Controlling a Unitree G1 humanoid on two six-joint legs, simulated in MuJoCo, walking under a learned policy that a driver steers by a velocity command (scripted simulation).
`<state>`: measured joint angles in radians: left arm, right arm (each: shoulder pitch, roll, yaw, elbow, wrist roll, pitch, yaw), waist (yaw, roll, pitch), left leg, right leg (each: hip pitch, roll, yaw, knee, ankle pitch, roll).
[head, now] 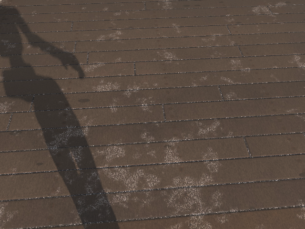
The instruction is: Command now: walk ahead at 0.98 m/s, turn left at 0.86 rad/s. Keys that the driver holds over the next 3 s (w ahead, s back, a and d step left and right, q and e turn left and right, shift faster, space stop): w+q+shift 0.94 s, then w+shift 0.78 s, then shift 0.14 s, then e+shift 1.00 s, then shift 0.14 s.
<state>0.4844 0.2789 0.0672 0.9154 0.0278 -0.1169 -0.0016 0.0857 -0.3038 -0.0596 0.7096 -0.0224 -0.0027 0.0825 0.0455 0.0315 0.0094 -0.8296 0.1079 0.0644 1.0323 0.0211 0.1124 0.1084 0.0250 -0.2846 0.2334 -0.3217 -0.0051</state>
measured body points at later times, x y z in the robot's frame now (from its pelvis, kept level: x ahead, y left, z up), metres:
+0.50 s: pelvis +0.47 +0.06 +0.00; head +0.51 +0.08 +0.45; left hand +0.64 +0.36 -0.05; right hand +0.56 -0.23 -0.11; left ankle +0.30 +0.05 -0.73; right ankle +0.75 -0.02 -0.68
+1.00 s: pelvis +0.86 +0.28 -0.03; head +0.88 +0.31 +0.42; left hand +0.59 +0.36 -0.15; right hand +1.20 +0.40 -0.06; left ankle +0.93 +0.45 -0.71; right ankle +0.78 +0.01 -0.72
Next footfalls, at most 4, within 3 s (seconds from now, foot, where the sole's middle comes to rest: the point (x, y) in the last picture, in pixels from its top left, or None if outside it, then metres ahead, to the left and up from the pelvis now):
0.16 left None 0.33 0.06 -0.77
0.58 right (158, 165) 0.81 0.04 -0.77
1.04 left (77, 136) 0.96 0.47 -0.77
1.48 right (35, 87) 1.32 0.81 -0.77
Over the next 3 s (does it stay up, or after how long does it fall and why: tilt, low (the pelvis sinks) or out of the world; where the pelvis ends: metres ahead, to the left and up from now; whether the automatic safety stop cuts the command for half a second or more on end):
stays up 1.37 1.23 0.01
